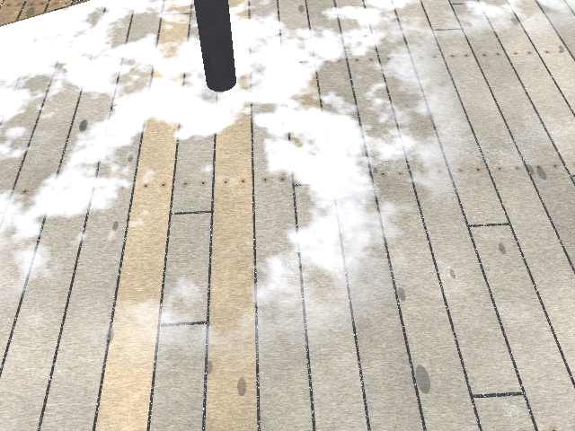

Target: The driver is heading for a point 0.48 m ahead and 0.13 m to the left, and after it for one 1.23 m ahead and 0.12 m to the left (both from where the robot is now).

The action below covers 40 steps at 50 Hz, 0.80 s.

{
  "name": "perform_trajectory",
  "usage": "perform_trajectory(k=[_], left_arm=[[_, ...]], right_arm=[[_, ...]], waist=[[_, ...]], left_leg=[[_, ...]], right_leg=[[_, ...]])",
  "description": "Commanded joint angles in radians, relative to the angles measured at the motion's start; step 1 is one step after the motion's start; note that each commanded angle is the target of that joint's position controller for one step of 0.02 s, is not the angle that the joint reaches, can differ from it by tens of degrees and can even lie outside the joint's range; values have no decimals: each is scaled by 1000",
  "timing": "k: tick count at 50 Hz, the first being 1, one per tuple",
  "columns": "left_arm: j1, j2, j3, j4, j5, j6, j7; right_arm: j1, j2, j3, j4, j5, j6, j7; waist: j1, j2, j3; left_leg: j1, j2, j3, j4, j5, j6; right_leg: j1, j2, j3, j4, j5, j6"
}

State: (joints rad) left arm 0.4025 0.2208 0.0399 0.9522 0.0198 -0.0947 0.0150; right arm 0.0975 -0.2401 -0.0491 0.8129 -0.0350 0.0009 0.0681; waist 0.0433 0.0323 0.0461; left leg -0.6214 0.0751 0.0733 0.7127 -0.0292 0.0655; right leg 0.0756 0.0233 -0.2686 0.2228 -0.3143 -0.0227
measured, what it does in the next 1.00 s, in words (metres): walks ahead, turning left: left foot, then right foot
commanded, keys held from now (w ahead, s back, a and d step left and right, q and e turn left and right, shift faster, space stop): w+q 0.66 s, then w+e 0.08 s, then e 0.26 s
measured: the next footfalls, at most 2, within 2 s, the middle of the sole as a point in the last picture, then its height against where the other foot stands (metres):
left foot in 0.10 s outside the picture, level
right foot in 0.64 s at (320, 398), level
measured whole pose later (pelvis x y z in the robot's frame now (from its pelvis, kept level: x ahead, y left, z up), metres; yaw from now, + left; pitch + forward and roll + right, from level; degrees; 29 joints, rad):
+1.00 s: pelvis +0.50 +0.08 +0.00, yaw +21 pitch +1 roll -1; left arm 0.39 0.24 0.04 0.91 0.00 -0.05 -0.01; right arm 0.10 -0.24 -0.01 0.76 -0.02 -0.03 0.01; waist 0.08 0.03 0.06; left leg -0.47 -0.01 -0.03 0.64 -0.18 -0.01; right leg -0.15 0.05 0.03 0.38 -0.24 -0.03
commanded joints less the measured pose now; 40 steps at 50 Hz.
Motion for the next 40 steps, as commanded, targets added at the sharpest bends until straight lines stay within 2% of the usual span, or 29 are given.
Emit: perform_trajectory(k=[1, 3, 4, 5, 6, 7, 8, 9, 10, 11, 12, 13, 14, 15, 16, 18, 22, 26, 27, 29, 30, 31, 32, 33, 34, 35, 36, 38, 40], left_arm=[[19, 154, 31, -30, 2, 0, 11], [13, 183, 38, -25, 5, 15, 17], [10, 199, 43, -26, 7, 26, 17], [0, 209, 45, -32, 3, 36, 16], [-4, 184, 37, -61, 3, 36, 12], [12, 84, 19, -149, -15, 24, -11], [-119, 164, 33, -168, 0, 13, -14], [-167, 141, 25, -189, -12, -1, -18], [-147, 135, 23, -173, -13, -10, -14], [-138, 129, 23, -170, 4, 1, -14], [-106, 126, 21, -162, 22, 21, -14], [-100, 124, 23, -164, 29, 40, -17], [-104, 115, 22, -169, 31, 53, -21], [-112, 104, 20, -170, 30, 65, -25], [-137, 95, 16, -190, 28, 69, -27], [-247, 104, 16, -225, 27, 69, -25], [-384, 104, 10, -269, 17, 63, -35], [-476, 113, 4, -313, 8, 49, -39], [-476, 121, 4, -319, 6, 45, -39], [-397, 147, 12, -307, 3, 36, -34], [-311, 166, 20, -283, 3, 30, -26], [-181, 191, 33, -247, 8, 18, -15], [-26, 264, 50, -235, 30, 8, 3], [-14, 356, 70, -242, 46, 20, 7], [-66, 282, 61, -240, 29, 32, 1], [-122, 191, 39, -245, 19, 33, -7], [-154, 144, 26, -233, 17, 29, -15], [-150, 128, 17, -201, 9, 16, -17], [-116, 136, 17, -166, -7, -5, -29]], right_arm=[[-93, -39, -1, -94, -4, -13, 4], [-31, -61, -12, -82, -7, -11, -6], [53, -78, -22, -59, -6, -16, -12], [193, -103, -39, -17, -12, -26, -23], [343, -190, -70, 21, -23, -29, -40], [293, -312, -99, -4, -8, -21, -49], [324, -292, -95, -10, 16, -9, -54], [275, -257, -85, 2, 21, -8, -64], [237, -198, -70, 9, 24, -16, -65], [189, -174, -62, 3, 29, -21, -69], [155, -149, -54, -8, 34, -29, -70], [153, -141, -49, -10, 36, -39, -67], [168, -147, -48, -3, 39, -49, -64], [168, -159, -52, -5, 40, -53, -61], [199, -183, -56, -1, 36, -58, -61], [243, -178, -57, 10, 35, -58, -60], [314, -187, -60, 14, 32, -54, -61], [356, -196, -62, 13, 21, -51, -69], [353, -202, -63, 10, 19, -51, -73], [302, -221, -68, -9, 16, -52, -79], [273, -232, -70, -19, 15, -55, -77], [255, -226, -68, -21, 22, -61, -69], [260, -162, -49, -46, 34, -70, -61], [376, -70, -30, -81, 63, -67, -62], [377, -148, -33, -44, 24, -54, -70], [330, -153, -36, -32, 12, -52, -63], [286, -134, -30, -36, 8, -54, -54], [264, -111, -23, -44, -6, -43, -41], [275, -103, -18, -38, -14, -33, -44]], waist=[[-12, -102, 52], [-47, -127, -2], [-83, -129, -54], [-147, -103, -134], [-209, -11, -235], [-128, 261, -304], [-179, 43, -300], [-150, 9, -178], [-99, -66, -83], [-58, -74, -60], [-28, -53, -62], [-17, -41, -67], [-10, -43, -63], [-6, -54, -64], [-14, -8, -45], [-48, -3, -1], [-108, 20, -6], [-138, 35, -5], [-131, 42, -5], [-81, 56, -16], [-39, 56, -47], [30, 6, -110], [88, -106, -251], [21, -350, -358], [-6, -229, -274], [-17, -109, -142], [-26, -66, -75], [-50, -138, -30], [-74, -142, -54]], left_leg=[[31, -40, 58, -74, -66, 47], [134, -110, 99, -84, -180, 90], [225, -150, 105, -104, -227, 116], [411, -177, 87, -182, -202, 148], [665, -34, -125, -236, -293, 203], [943, 262, -720, -349, -264, 378], [947, 264, -770, -422, -184, 366], [842, 248, -611, -423, -103, 332], [699, 197, -507, -426, 80, 281], [611, 144, -435, -444, 102, 250], [538, 114, -391, -463, 145, 241], [503, 95, -372, -471, 182, 241], [480, 77, -350, -478, 212, 242], [462, 45, -321, -496, 147, 222], [432, 58, -335, -502, 176, 236], [437, 43, -342, -523, 119, 222], [528, 28, -366, -500, 96, 183], [595, 45, -404, -432, 184, 169], [603, 51, -419, -412, 208, 157], [561, 55, -443, -361, 245, 120], [524, 41, -446, -289, 317, 100], [477, -19, -406, -124, 333, 75], [370, -93, -324, 149, 151, 46], [66, -247, -207, 408, -509, 13], [-18, -162, -213, 511, -489, 25], [-6, -124, -217, 511, -386, 25], [19, -101, -208, 467, -328, 18], [70, -82, -189, 400, -312, -4], [111, -83, -140, 366, -327, -34]], right_leg=[[2, -298, 46, 12, 708, -96], [49, -299, 15, 170, 1020, -85], [52, -298, 8, 315, 1093, -84], [-22, -287, -7, 527, 1003, -66], [-235, -258, -9, 828, 677, -33], [-705, -13, 54, 1213, -216, 36], [-827, -27, 281, 1263, -187, 27], [-860, -85, 303, 1207, -84, 15], [-800, -122, 297, 1094, -26, 11], [-742, -141, 303, 1023, -18, 18], [-670, -148, 305, 985, -11, 31], [-636, -146, 303, 956, -17, 43], [-631, -142, 293, 922, -15, 54], [-636, -140, 282, 892, 25, 60], [-642, -143, 276, 840, 43, 70], [-701, -144, 273, 733, 121, 86], [-737, -110, 278, 545, 261, 86], [-707, -67, 281, 426, 265, 71], [-678, -59, 288, 396, 248, 62], [-525, -37, 295, 324, 189, 37], [-391, -10, 284, 298, 149, 22], [-210, -16, 286, 228, 164, -3], [14, -210, 478, 181, -25, -52], [233, -472, 934, 65, -161, -161], [124, -454, 1034, 27, -287, -183], [-16, -402, 888, 12, -268, -171], [-109, -342, 751, 1, -128, -160], [-199, -265, 580, -6, 199, -147], [-201, -252, 498, 43, 688, -179]])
